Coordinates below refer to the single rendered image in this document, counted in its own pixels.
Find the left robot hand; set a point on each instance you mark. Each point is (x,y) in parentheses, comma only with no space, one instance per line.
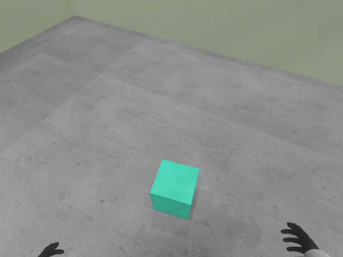
(50,250)

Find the carton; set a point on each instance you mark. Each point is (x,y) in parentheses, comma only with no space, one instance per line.
(173,188)

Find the right robot hand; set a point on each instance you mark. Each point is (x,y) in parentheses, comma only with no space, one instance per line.
(303,239)

